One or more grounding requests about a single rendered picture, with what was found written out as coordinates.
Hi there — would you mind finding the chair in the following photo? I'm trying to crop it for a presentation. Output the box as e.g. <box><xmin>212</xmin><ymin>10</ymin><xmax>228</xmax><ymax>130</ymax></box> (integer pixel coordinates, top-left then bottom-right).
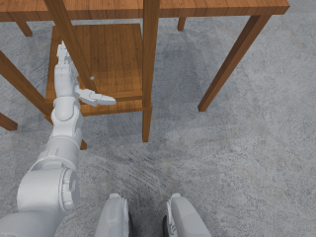
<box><xmin>0</xmin><ymin>0</ymin><xmax>161</xmax><ymax>150</ymax></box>

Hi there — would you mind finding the left robot hand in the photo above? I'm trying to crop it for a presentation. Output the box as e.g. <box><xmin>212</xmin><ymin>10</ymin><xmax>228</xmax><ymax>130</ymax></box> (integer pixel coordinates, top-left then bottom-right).
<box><xmin>54</xmin><ymin>41</ymin><xmax>117</xmax><ymax>107</ymax></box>

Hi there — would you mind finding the right robot thigh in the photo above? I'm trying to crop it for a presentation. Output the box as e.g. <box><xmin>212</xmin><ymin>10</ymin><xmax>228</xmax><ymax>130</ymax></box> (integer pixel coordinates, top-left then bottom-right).
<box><xmin>165</xmin><ymin>197</ymin><xmax>212</xmax><ymax>237</ymax></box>

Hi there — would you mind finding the table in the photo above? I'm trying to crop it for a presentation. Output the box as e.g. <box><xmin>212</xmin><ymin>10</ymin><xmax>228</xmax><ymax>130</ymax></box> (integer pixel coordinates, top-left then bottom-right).
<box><xmin>0</xmin><ymin>0</ymin><xmax>290</xmax><ymax>131</ymax></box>

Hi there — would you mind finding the robot left forearm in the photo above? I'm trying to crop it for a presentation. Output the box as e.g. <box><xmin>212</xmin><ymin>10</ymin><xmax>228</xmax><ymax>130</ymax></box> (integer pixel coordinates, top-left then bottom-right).
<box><xmin>17</xmin><ymin>96</ymin><xmax>84</xmax><ymax>210</ymax></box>

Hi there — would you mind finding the left robot shin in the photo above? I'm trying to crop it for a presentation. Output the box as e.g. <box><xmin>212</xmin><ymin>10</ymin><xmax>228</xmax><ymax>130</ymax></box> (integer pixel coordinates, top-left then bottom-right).
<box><xmin>109</xmin><ymin>193</ymin><xmax>129</xmax><ymax>237</ymax></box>

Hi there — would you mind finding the left robot upper arm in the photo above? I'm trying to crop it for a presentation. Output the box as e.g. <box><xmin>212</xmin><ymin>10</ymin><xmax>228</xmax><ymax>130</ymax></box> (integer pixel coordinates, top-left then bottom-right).
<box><xmin>0</xmin><ymin>167</ymin><xmax>81</xmax><ymax>237</ymax></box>

